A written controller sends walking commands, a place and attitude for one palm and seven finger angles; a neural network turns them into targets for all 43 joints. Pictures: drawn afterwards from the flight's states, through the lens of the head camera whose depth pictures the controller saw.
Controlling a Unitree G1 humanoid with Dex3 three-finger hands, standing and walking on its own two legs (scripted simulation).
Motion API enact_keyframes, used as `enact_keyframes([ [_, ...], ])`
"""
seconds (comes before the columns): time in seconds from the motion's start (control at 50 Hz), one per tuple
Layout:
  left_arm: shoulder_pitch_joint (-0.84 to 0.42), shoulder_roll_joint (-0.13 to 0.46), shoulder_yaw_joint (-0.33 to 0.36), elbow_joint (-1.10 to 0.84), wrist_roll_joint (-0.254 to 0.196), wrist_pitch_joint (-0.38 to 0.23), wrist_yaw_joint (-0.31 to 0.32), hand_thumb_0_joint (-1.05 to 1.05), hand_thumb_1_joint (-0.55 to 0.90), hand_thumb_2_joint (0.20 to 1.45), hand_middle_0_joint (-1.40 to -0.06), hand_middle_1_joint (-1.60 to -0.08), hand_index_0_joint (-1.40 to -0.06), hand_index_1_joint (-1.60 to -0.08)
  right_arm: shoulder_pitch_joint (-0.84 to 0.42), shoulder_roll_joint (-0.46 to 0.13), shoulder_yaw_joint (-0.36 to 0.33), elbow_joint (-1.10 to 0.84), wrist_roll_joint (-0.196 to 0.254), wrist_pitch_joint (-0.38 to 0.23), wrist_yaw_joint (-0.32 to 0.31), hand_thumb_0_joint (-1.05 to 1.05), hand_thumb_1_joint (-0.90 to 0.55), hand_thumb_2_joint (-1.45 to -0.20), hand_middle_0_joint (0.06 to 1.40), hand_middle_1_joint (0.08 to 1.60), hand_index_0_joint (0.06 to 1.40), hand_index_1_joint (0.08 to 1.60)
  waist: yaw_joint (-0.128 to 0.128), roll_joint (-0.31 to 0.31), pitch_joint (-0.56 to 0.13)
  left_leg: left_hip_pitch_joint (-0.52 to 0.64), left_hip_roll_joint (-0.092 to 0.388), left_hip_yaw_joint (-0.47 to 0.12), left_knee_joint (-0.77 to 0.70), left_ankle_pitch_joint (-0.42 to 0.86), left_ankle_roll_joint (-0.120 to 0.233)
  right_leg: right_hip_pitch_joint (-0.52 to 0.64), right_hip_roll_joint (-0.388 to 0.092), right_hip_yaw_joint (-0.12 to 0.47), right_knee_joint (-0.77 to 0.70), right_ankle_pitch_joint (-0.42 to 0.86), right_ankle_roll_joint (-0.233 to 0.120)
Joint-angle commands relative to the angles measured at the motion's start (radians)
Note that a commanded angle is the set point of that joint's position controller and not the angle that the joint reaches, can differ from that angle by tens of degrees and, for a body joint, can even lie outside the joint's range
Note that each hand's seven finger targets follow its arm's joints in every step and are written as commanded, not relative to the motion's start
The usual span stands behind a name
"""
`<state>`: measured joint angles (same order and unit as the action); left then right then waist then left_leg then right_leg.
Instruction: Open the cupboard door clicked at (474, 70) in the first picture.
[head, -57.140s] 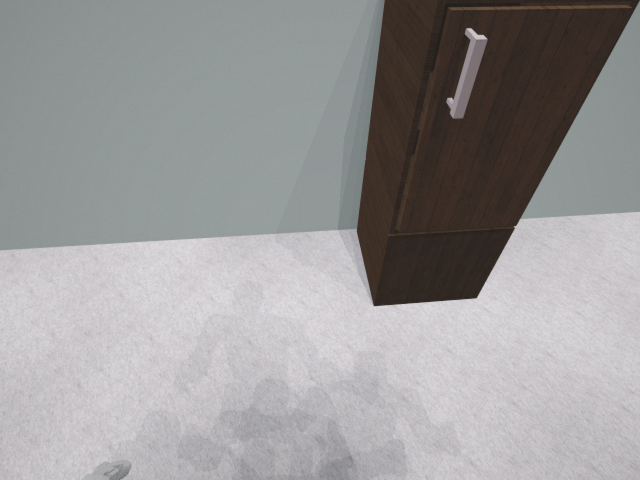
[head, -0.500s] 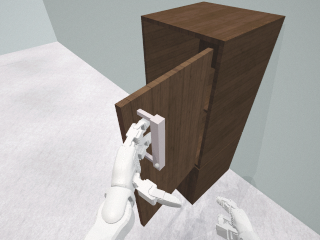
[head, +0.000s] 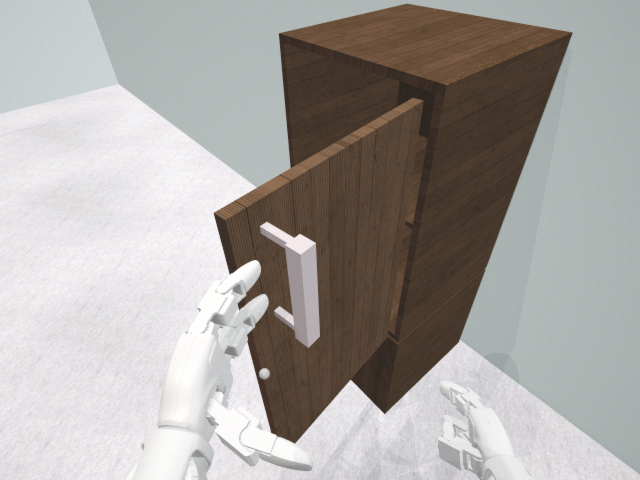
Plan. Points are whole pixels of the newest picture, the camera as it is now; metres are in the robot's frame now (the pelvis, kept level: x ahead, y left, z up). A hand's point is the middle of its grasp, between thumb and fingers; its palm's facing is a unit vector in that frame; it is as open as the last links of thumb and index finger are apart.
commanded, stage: slide the hand sideways off the handle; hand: left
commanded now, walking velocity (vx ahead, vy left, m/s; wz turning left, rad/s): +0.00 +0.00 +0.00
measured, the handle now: (290, 286) +0.29 +0.06 +0.15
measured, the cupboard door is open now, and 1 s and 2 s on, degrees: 98 98 98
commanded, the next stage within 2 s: draw the hand back to the body in 0.28 s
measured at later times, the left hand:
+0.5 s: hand (224, 403) +0.15 +0.10 +0.15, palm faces +0.04 -1.00 -0.06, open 16.3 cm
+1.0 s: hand (140, 382) +0.17 +0.18 +0.15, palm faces +0.20 -0.95 -0.25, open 15.6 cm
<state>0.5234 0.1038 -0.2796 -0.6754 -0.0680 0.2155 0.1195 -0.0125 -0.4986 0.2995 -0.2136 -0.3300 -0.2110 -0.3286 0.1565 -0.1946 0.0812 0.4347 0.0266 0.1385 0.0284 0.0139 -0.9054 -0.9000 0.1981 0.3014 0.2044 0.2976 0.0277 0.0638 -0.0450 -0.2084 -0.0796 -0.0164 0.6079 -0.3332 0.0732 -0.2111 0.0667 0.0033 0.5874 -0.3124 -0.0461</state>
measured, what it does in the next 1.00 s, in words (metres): stands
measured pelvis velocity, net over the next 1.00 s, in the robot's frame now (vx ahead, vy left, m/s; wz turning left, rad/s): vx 0.00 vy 0.00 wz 0.03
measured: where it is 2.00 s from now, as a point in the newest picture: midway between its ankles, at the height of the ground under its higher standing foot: outside the picture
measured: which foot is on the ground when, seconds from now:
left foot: down 0.00-1.00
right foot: down 0.00-1.00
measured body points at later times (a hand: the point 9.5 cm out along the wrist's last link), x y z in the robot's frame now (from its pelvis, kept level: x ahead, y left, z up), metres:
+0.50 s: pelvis +0.01 -0.02 -0.01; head -0.02 -0.05 +0.44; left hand +0.14 +0.15 +0.16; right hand +0.21 -0.23 -0.07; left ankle +0.00 +0.07 -0.73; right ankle +0.01 -0.09 -0.73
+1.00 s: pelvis +0.00 +0.00 +0.00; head -0.03 -0.02 +0.45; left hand +0.15 +0.23 +0.17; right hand +0.21 -0.20 -0.05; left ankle +0.00 +0.07 -0.73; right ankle +0.01 -0.09 -0.73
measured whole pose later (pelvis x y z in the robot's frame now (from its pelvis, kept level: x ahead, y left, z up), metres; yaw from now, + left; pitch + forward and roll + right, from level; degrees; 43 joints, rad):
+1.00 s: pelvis +0.00 +0.00 +0.00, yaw +2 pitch -2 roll -2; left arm 0.62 0.30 0.14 -0.62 -0.15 0.03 -0.01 -0.01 -0.37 0.36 -0.15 -0.30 -0.16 -0.30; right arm 0.22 -0.21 0.07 0.53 0.03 -0.16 -0.08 0.02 -0.90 -0.90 0.20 0.30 0.21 0.30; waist 0.06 0.06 -0.06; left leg -0.25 -0.07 -0.05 0.62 -0.34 0.06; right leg -0.23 0.07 -0.03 0.56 -0.31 -0.05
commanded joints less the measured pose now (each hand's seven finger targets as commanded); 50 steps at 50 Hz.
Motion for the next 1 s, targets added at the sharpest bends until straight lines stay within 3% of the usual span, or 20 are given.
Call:
enact_keyframes([
  [0.0, 0.006, 0.02, 0.109, -0.264, -0.003, -0.092, 0.005, 0.0, -0.5, 0.3, -0.15, -0.3, -0.15, -0.3, -0.178, -0.082, -0.042, -0.203, 0.003, -0.079, -0.011, 0.0, -0.9, -0.9, 0.2, 0.3, 0.2, 0.3, 0.022, -0.081, -0.009, -0.025, 0.068, -0.05, -0.088, 0.158, -0.034, -0.031, -0.037, -0.003, -0.109, 0.115, -0.002],
  [0.04, 0.029, 0.056, 0.159, -0.261, -0.018, -0.105, -0.008, 0.0, -0.5, 0.3, -0.15, -0.3, -0.15, -0.3, -0.166, -0.086, -0.046, -0.2, 0.002, -0.095, -0.021, 0.0, -0.9, -0.9, 0.2, 0.3, 0.2, 0.3, 0.022, -0.108, 0.003, -0.033, 0.063, -0.049, -0.076, 0.139, -0.028, -0.038, -0.041, 0.014, -0.135, 0.086, 0.003],
  [0.08, 0.061, 0.061, 0.168, -0.281, -0.031, -0.126, -0.027, 0.0, -0.5, 0.3, -0.15, -0.3, -0.15, -0.3, -0.154, -0.088, -0.047, -0.205, 0.002, -0.114, -0.028, 0.0, -0.9, -0.9, 0.2, 0.3, 0.2, 0.3, 0.019, -0.106, -0.002, -0.032, 0.059, -0.044, -0.063, 0.14, -0.024, -0.044, -0.047, 0.024, -0.138, 0.088, 0.007],
  [0.12, 0.145, 0.077, 0.203, -0.284, -0.05, -0.147, -0.048, 0.0, -0.5, 0.3, -0.15, -0.3, -0.15, -0.3, -0.133, -0.09, -0.049, -0.201, 0.006, -0.13, -0.032, 0.0, -0.9, -0.9, 0.2, 0.3, 0.2, 0.3, 0.027, -0.108, -0.025, -0.041, 0.059, -0.038, -0.05, 0.163, -0.024, -0.028, -0.051, 0.029, -0.127, 0.135, 0.011],
  [0.18, 0.177, 0.094, 0.221, -0.328, -0.069, -0.177, -0.084, 0.0, -0.5, 0.3, -0.15, -0.3, -0.15, -0.3, -0.105, -0.097, -0.057, -0.2, 0.013, -0.163, -0.037, 0.0, -0.9, -0.9, 0.2, 0.3, 0.2, 0.3, 0.018, -0.078, -0.054, -0.04, 0.059, -0.035, -0.032, 0.189, -0.025, -0.025, -0.058, 0.034, -0.114, 0.19, 0.018],
  [0.22, 0.242, 0.098, 0.232, -0.348, -0.087, -0.199, -0.114, 0.0, -0.5, 0.3, -0.15, -0.3, -0.15, -0.3, -0.083, -0.099, -0.063, -0.196, 0.016, -0.189, -0.041, 0.0, -0.9, -0.9, 0.2, 0.3, 0.2, 0.3, 0.016, -0.097, -0.072, -0.045, 0.06, -0.036, -0.014, 0.216, -0.024, -0.019, -0.063, 0.032, -0.101, 0.259, 0.029],
  [0.3, 0.222, 0.091, 0.219, -0.349, -0.112, -0.24, -0.167, 0.0, -0.5, 0.3, -0.15, -0.3, -0.15, -0.3, -0.058, -0.106, -0.068, -0.181, 0.017, -0.251, -0.053, 0.0, -0.9, -0.9, 0.2, 0.3, 0.2, 0.3, -0.005, -0.064, -0.04, -0.056, 0.055, -0.047, 0.013, 0.204, -0.022, -0.066, -0.074, 0.042, -0.109, 0.259, 0.038],
  [0.38, 0.238, 0.116, 0.255, -0.308, -0.11, -0.262, -0.175, 0.0, -0.5, 0.3, -0.15, -0.3, -0.15, -0.3, -0.045, -0.107, -0.075, -0.166, 0.015, -0.29, -0.061, 0.0, -0.9, -0.9, 0.2, 0.3, 0.2, 0.3, 0.003, -0.093, -0.02, -0.084, 0.053, -0.054, 0.023, 0.177, -0.022, -0.089, -0.075, 0.043, -0.108, 0.198, 0.036],
  [0.44, 0.23, 0.179, 0.35, -0.252, -0.11, -0.257, -0.166, 0.0, -0.5, 0.3, -0.15, -0.3, -0.15, -0.3, -0.054, -0.103, -0.077, -0.147, 0.014, -0.292, -0.07, 0.0, -0.9, -0.9, 0.2, 0.3, 0.2, 0.3, 0.023, -0.105, -0.022, -0.109, 0.049, -0.047, 0.034, 0.155, -0.023, -0.073, -0.087, 0.076, -0.125, 0.158, 0.039],
  [0.48, 0.201, 0.18, 0.379, -0.236, -0.127, -0.258, -0.169, 0.0, -0.5, 0.3, -0.15, -0.3, -0.15, -0.3, -0.066, -0.1, -0.071, -0.144, 0.016, -0.294, -0.075, 0.0, -0.9, -0.9, 0.2, 0.3, 0.2, 0.3, 0.023, -0.133, -0.01, -0.125, 0.049, -0.046, 0.034, 0.134, -0.023, -0.075, -0.091, 0.086, -0.136, 0.111, 0.04],
  [0.54, 0.173, 0.176, 0.405, -0.249, -0.173, -0.264, -0.19, 0.0, -0.5, 0.3, -0.15, -0.3, -0.15, -0.3, -0.085, -0.102, -0.067, -0.137, 0.025, -0.319, -0.081, 0.0, -0.9, -0.9, 0.2, 0.3, 0.2, 0.3, 0.03, -0.082, -0.043, -0.105, 0.052, -0.047, 0.033, 0.144, -0.025, -0.061, -0.089, 0.073, -0.135, 0.118, 0.04],
  [0.6, 0.124, 0.186, 0.415, -0.253, -0.208, -0.267, -0.22, 0.0, -0.5, 0.3, -0.15, -0.3, -0.15, -0.3, -0.075, -0.112, -0.061, -0.119, 0.029, -0.349, -0.089, 0.0, -0.9, -0.9, 0.2, 0.3, 0.2, 0.3, 0.023, -0.049, -0.059, -0.089, 0.054, -0.055, 0.018, 0.156, -0.025, -0.062, -0.08, 0.044, -0.124, 0.142, 0.038],
  [0.66, 0.115, 0.21, 0.44, -0.221, -0.212, -0.249, -0.241, 0.0, -0.5, 0.3, -0.15, -0.3, -0.15, -0.3, -0.075, -0.116, -0.059, -0.101, 0.032, -0.368, -0.094, 0.0, -0.9, -0.9, 0.2, 0.3, 0.2, 0.3, 0.026, -0.031, -0.046, -0.091, 0.056, -0.059, 0.007, 0.167, -0.027, -0.062, -0.076, 0.037, -0.121, 0.161, 0.035],
  [0.76, 0.045, 0.229, 0.476, -0.154, -0.22, -0.187, -0.255, 0.0, -0.5, 0.3, -0.15, -0.3, -0.15, -0.3, -0.083, -0.123, -0.054, -0.084, 0.036, -0.372, -0.103, 0.0, -0.9, -0.9, 0.2, 0.3, 0.2, 0.3, 0.028, -0.078, -0.005, -0.095, 0.064, -0.069, -0.033, 0.136, -0.029, -0.078, -0.06, 0.004, -0.13, 0.085, 0.028],
  [0.86, 0.002, 0.254, 0.525, -0.191, -0.238, -0.154, -0.252, 0.0, -0.325, 0.375, -0.156, -0.3, -0.156, -0.3, -0.092, -0.123, -0.047, -0.084, 0.037, -0.379, -0.105, 0.0, -0.9, -0.9, 0.2, 0.3, 0.2, 0.3, 0.042, -0.011, -0.048, -0.064, 0.063, -0.08, -0.07, 0.17, -0.044, -0.052, -0.046, -0.041, -0.097, 0.124, 0.018],
  [0.88, -0.024, 0.398, 0.541, -0.257, -0.066, -0.241, -0.138, 0.0, -0.29, 0.39, -0.158, -0.3, -0.158, -0.3, -0.089, -0.116, -0.048, -0.098, 0.006, -0.376, -0.117, 0.0, -0.9, -0.9, 0.2, 0.3, 0.2, 0.3, 0.053, -0.021, -0.016, -0.093, 0.066, -0.086, -0.089, 0.163, -0.039, -0.013, -0.056, 0.021, -0.131, 0.131, 0.005],
  [0.92, 0.091, 0.275, 0.482, -0.141, -0.057, -0.261, -0.084, 0.0, -0.22, 0.42, -0.16, -0.3, -0.16, -0.3, -0.072, -0.105, -0.049, -0.078, -0.004, -0.361, -0.114, 0.0, -0.9, -0.9, 0.2, 0.3, 0.2, 0.3, 0.036, -0.059, 0.031, -0.088, 0.069, -0.08, -0.096, 0.152, -0.046, -0.031, -0.066, 0.028, -0.153, 0.116, 0.004],
  [0.98, 0.046, 0.298, 0.493, -0.158, -0.025, -0.302, -0.048, 0.0, -0.115, 0.465, -0.164, -0.3, -0.164, -0.3, -0.073, -0.115, -0.053, -0.067, -0.009, -0.344, -0.104, 0.0, -0.9, -0.9, 0.2, 0.3, 0.2, 0.3, 0.031, 0.017, 0.017, -0.048, 0.078, -0.083, -0.134, 0.143, -0.049, 0.0, -0.064, 0.021, -0.156, 0.099, 0.001],
])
